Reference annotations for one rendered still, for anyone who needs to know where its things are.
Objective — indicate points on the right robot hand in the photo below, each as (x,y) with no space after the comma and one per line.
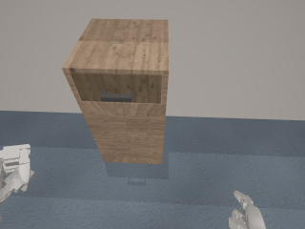
(250,218)

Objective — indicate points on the drawer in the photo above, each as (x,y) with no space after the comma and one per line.
(146,88)

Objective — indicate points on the left robot hand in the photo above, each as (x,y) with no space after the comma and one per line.
(15,162)

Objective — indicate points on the handle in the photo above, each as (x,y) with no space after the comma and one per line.
(104,97)

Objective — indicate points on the cabinet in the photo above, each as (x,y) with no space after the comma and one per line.
(124,132)

